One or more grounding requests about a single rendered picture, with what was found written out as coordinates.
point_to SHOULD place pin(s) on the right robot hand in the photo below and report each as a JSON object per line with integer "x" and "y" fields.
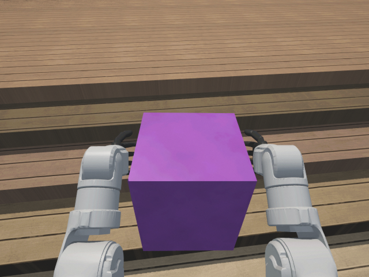
{"x": 255, "y": 135}

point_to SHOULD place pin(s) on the left robot hand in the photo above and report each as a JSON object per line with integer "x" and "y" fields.
{"x": 120, "y": 138}

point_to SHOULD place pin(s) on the right robot upper arm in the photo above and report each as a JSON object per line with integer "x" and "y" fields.
{"x": 298, "y": 257}

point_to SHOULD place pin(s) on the carton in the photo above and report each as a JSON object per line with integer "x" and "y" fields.
{"x": 190, "y": 181}

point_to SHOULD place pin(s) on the right robot forearm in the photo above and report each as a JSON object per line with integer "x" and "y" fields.
{"x": 289, "y": 203}

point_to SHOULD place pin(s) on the left robot upper arm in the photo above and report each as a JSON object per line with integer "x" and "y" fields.
{"x": 91, "y": 259}

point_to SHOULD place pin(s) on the left robot forearm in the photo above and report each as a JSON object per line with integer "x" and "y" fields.
{"x": 97, "y": 201}

